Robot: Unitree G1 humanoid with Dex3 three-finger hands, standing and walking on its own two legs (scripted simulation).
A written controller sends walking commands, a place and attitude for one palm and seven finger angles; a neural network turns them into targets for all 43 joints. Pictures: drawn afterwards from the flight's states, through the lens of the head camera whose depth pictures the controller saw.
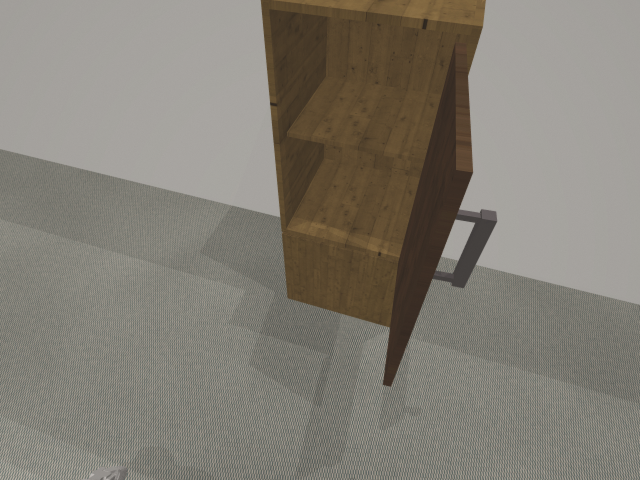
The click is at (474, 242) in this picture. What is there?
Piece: cupboard door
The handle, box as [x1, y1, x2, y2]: [432, 209, 496, 287]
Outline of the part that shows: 495,211 481,209 478,213 459,209 455,219 472,221 475,224 452,274 435,271 432,278 451,281 451,285 454,286 464,286 496,222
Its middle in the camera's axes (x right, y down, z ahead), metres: +0.20 +0.02 +0.56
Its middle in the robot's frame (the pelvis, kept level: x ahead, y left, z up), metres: +0.43 -0.18 +0.05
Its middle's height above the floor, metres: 0.82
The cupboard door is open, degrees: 95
